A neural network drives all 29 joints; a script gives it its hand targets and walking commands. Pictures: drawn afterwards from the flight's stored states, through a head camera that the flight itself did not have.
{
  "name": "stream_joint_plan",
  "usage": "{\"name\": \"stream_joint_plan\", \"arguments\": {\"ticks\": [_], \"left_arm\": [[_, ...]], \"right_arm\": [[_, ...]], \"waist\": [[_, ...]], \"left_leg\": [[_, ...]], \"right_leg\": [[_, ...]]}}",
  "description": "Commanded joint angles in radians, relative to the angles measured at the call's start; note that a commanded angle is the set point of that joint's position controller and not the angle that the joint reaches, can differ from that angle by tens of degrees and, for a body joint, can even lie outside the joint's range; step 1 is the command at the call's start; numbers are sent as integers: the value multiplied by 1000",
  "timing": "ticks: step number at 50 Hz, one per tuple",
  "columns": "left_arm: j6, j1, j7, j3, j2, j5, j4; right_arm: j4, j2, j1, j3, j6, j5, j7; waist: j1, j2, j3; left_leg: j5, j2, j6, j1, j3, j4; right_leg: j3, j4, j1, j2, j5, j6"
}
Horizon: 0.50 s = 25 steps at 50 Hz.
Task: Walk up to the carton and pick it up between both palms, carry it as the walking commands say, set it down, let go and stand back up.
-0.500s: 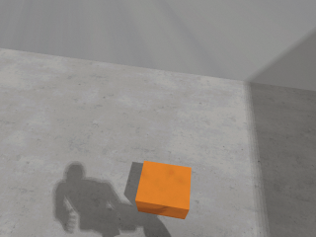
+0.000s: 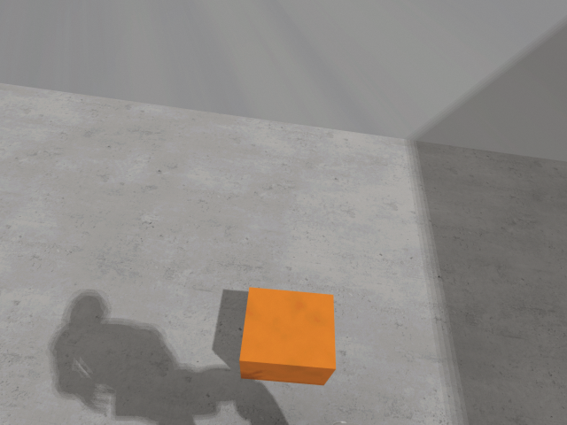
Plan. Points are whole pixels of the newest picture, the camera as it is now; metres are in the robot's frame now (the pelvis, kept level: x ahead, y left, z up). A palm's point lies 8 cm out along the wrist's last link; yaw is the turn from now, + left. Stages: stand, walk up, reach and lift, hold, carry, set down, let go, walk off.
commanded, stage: walk up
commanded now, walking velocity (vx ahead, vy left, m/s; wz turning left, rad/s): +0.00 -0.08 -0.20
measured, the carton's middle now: (286, 336) +0.47 -0.05 -0.67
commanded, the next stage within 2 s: none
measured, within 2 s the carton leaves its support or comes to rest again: neither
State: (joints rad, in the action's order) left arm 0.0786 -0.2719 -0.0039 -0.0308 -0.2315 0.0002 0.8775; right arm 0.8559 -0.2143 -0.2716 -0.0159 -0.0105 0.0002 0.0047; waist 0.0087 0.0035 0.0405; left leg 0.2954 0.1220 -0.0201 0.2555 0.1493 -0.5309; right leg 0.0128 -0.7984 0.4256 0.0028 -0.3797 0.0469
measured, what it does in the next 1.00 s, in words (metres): steps on the spot: right foot, then left foot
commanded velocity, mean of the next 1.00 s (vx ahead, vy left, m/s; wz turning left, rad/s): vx -0.04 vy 0.00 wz -0.05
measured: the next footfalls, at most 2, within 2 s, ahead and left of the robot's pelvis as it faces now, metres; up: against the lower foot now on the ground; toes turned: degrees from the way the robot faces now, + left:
right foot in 0.14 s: +0.11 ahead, -0.15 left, +0.00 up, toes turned -2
left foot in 0.54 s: -0.07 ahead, +0.05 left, +0.00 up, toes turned +6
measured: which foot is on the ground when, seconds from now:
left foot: down 0.00-0.16, up 0.18-0.52, down 0.54-1.00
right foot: up 0.00-0.12, down 0.14-0.54, up 0.56-0.74, down 0.76-1.00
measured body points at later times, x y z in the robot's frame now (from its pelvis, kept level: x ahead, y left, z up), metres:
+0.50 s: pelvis -0.04 -0.06 +0.00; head -0.01 -0.08 +0.45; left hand +0.02 +0.18 -0.13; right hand +0.00 -0.30 -0.16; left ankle -0.11 +0.05 -0.71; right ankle +0.07 -0.15 -0.74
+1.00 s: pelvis -0.06 -0.04 +0.00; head -0.05 -0.05 +0.45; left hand +0.00 +0.19 -0.15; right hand -0.02 -0.29 -0.15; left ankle -0.11 +0.05 -0.74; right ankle -0.05 -0.15 -0.74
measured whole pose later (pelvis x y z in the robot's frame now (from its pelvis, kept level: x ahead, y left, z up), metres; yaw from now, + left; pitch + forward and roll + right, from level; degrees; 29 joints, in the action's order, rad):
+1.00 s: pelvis -0.06 -0.04 +0.00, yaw -2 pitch +1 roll +0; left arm 0.00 -0.27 0.02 -0.03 -0.16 0.00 0.92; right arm 0.86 -0.21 -0.32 -0.02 -0.04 0.00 0.01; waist 0.01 0.02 0.00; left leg 0.34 0.02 -0.02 0.16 0.13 -0.47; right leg 0.00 -0.49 0.28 -0.02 -0.23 -0.03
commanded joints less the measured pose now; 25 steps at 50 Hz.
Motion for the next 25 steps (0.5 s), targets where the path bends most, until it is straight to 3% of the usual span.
{"name": "stream_joint_plan", "arguments": {"ticks": [1,2,3,4,5,6,7,8,9,10,11,12,13,14,16,17,18,19,20,21,22,23,24,25], "left_arm": [[-25,-3,-14,-21,-55,8,-56],[-29,1,-16,-20,-57,5,-51],[-29,-27,-17,-24,-49,12,-43],[-35,-80,-19,-31,-48,10,-31],[-47,-111,-14,-25,-40,17,-8],[-52,-110,-10,-50,-127,29,-8],[-61,-117,-3,-57,-186,38,-31],[-70,-103,7,-57,-221,44,-32],[-74,-21,9,-50,-208,51,-58],[-77,24,12,-49,-206,50,-71],[-81,12,15,-42,-174,56,-74],[-79,46,18,-43,-167,42,-100],[-81,6,21,-58,-156,42,-84],[-83,-25,21,-63,-164,35,-86],[-78,-21,29,-62,-144,34,-96],[-72,-55,34,-63,-134,25,-84],[-68,-74,39,-64,-132,31,-70],[-70,-101,39,-69,-126,26,-74],[-68,-141,47,-65,-123,28,-59],[-65,-145,45,-74,-130,18,-65],[-56,-128,45,-70,-124,15,-57],[-47,-69,34,-71,-117,21,-75],[-39,-9,27,-58,-109,22,-96],[-35,12,19,-37,-85,9,-111]], "right_arm": [[-40,-211,-14,-67,-11,26,33],[-47,-227,-1,-74,-15,30,31],[-44,-217,41,-78,-21,30,27],[-52,-211,47,-77,-25,23,23],[-47,-144,63,-63,-40,23,23],[-53,-105,14,-50,-46,20,18],[-52,-72,11,-43,-66,17,17],[-48,-89,22,-46,-76,28,10],[-41,-103,23,-56,-80,25,5],[-24,-126,-17,-67,-80,27,1],[-4,-109,-75,-70,-80,31,2],[7,-123,-76,-83,-83,15,8],[8,-105,-75,-67,-78,13,11],[19,-115,-102,-68,-76,10,13],[32,-103,-121,-67,-77,11,15],[25,-98,-110,-59,-78,2,14],[17,-76,-102,-58,-77,-3,16],[-12,-80,-62,-54,-75,-7,22],[0,-68,-74,-57,-76,-11,24],[-15,-81,-65,-54,-76,-16,21],[8,-67,-142,-44,-73,-17,21],[30,-54,-239,-29,-58,-4,10],[82,-58,-329,-41,-53,3,4],[105,-85,-369,-50,-47,15,11]], "waist": [[-25,222,-77],[-28,247,-65],[0,164,-54],[23,209,-68],[34,141,-43],[33,-107,-27],[41,-264,-12],[33,-197,13],[-10,-143,25],[-25,-157,7],[-41,-165,24],[-46,-154,28],[-28,-147,-84],[-18,-182,-139],[-17,-160,-136],[3,-186,-141],[9,-225,-110],[22,-193,-86],[23,-189,-94],[34,-204,-142],[6,-193,-205],[-25,-234,-239],[-69,-249,-175],[-100,-203,-98]], "left_leg": [[-435,258,-120,-162,-140,114],[-420,251,-113,-141,-137,99],[-314,249,-94,-85,-124,99],[-118,231,-72,-2,-93,89],[131,139,-37,99,-61,38],[217,22,4,140,1,-115],[276,-74,31,177,-28,-302],[257,-70,23,159,-148,-421],[196,-72,0,131,-178,-458],[144,-72,-4,118,-167,-500],[101,-60,-5,123,-176,-542],[135,-79,-8,154,-184,-581],[142,-88,4,167,-150,-528],[140,-89,-2,148,-159,-547],[144,-108,2,116,-142,-411],[161,-113,-2,52,-110,-309],[184,-109,2,55,-123,-250],[227,-126,19,95,-112,-152],[245,-130,28,87,-129,-162],[244,-136,17,55,-114,-83],[219,-140,-8,-30,-106,-37],[196,-159,-26,-187,-41,63],[123,-186,-56,-350,74,221],[74,-130,-82,-423,20,311]], "right_leg": [[-60,118,-16,18,18,3],[-57,142,-16,26,30,-6],[-67,179,-72,23,84,-14],[-74,250,-159,26,152,-30],[-48,317,-222,57,184,-34],[177,497,-178,198,75,-68],[404,654,-109,319,-126,-110],[487,732,-26,350,-256,-121],[443,759,31,317,-368,-104],[379,733,18,271,-366,-89],[371,726,17,254,-310,-54],[302,630,-15,238,32,-45],[249,589,-146,229,185,-87],[220,600,-202,223,184,-36],[214,629,-193,206,85,-34],[192,670,-215,188,110,-11],[182,642,-229,200,171,-38],[248,609,-253,206,404,-90],[260,575,-283,241,546,-100],[263,576,-326,250,607,-91],[234,632,-286,221,374,-81],[181,724,-186,165,-6,-45],[67,760,-32,86,-64,67],[26,655,78,16,-71,104]]}}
